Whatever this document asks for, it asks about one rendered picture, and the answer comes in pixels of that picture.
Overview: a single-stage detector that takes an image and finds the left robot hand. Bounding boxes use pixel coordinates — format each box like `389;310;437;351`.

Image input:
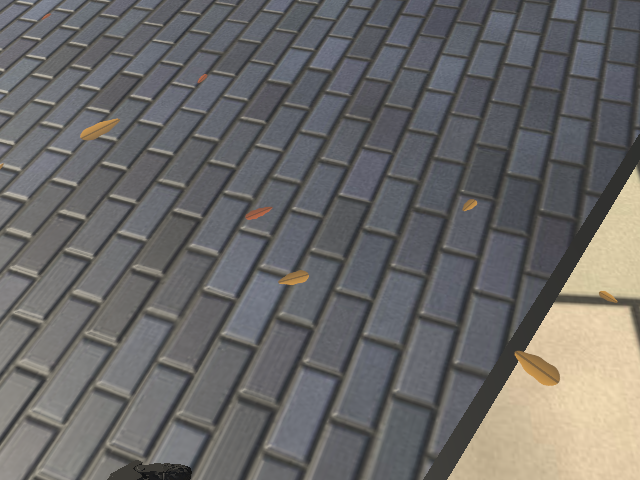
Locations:
107;460;192;480

